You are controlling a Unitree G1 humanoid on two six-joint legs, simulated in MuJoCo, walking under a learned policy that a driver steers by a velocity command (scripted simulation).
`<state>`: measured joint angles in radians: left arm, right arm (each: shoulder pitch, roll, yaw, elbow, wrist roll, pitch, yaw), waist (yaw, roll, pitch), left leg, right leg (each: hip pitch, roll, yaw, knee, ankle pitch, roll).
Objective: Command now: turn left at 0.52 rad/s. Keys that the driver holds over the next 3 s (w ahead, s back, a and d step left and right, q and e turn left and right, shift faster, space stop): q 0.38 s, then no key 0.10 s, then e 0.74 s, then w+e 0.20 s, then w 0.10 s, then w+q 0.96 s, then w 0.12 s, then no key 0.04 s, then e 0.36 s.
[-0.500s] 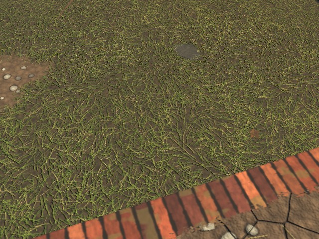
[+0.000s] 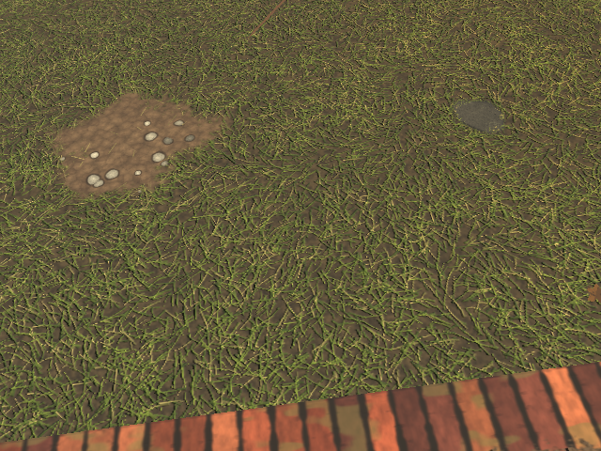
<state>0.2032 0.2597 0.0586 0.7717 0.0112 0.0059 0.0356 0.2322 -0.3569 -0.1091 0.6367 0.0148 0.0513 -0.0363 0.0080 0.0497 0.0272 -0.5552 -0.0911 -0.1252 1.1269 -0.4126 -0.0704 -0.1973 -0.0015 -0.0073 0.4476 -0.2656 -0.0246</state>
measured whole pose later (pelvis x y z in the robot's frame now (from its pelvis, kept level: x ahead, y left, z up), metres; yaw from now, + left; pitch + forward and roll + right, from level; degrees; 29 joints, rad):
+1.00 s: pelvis -0.01 +0.05 -0.01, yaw +5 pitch +1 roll +1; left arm 0.18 0.32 0.08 0.67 -0.02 0.04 0.02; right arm 0.21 -0.28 -0.08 0.66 -0.02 0.00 -0.02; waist -0.01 -0.02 0.04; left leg -0.27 -0.01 0.08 0.55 -0.29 0.04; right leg -0.47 0.02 0.08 0.99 -0.51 0.04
